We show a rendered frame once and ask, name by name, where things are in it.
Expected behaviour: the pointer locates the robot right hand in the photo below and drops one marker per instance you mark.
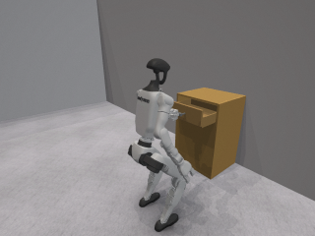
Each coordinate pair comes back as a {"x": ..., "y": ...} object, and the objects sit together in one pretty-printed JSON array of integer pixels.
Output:
[{"x": 184, "y": 169}]

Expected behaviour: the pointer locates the robot head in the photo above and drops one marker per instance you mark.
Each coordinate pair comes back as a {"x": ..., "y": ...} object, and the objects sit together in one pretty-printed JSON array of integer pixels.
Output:
[{"x": 157, "y": 65}]

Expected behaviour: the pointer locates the cabinet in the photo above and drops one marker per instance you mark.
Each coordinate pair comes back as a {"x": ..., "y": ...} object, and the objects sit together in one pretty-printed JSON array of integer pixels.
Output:
[{"x": 211, "y": 149}]

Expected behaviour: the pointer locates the robot right upper arm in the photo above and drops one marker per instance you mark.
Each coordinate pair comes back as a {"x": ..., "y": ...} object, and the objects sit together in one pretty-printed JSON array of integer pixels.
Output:
[{"x": 165, "y": 103}]

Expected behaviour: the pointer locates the robot left hand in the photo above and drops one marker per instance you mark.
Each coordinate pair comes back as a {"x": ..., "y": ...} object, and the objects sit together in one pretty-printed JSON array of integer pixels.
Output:
[{"x": 173, "y": 114}]

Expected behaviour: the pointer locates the drawer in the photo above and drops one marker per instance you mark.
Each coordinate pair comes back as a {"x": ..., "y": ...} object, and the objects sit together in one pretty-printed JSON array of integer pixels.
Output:
[{"x": 198, "y": 113}]

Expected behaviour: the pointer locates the left robot foot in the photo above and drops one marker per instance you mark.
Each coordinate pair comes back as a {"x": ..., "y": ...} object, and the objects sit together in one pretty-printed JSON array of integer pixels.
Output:
[{"x": 154, "y": 196}]

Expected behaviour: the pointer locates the robot right forearm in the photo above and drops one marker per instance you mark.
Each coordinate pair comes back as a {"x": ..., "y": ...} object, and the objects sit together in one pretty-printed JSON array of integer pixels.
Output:
[{"x": 169, "y": 147}]

